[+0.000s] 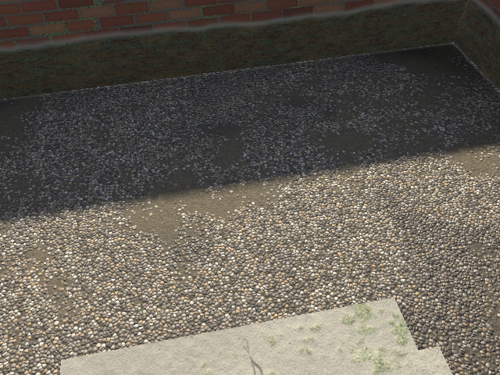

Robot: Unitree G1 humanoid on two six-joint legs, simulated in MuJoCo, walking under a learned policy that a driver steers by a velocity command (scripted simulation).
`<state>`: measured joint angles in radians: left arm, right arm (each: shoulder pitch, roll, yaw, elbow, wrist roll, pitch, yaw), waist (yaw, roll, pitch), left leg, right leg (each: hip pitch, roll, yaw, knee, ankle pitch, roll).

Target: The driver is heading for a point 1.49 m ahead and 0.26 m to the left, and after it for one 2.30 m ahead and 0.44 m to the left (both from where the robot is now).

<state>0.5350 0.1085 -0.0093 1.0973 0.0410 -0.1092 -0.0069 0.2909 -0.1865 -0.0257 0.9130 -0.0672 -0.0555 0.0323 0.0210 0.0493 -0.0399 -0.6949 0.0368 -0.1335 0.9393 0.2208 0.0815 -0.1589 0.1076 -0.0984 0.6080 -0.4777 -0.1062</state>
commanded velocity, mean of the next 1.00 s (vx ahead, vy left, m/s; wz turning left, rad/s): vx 0.49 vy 0.00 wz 0.05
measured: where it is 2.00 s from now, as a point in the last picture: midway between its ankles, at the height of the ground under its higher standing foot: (245, 299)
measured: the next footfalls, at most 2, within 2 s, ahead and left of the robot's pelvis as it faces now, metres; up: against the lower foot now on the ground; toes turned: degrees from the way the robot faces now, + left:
left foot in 0.24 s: +0.23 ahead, +0.09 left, -0.18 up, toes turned +4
right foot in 0.74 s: +0.54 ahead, -0.16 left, -0.36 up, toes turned -4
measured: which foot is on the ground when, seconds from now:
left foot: up 0.00-0.22, down 0.24-0.74, up 0.76-1.00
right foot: down 0.00-0.26, up 0.28-0.72, down 0.74-1.00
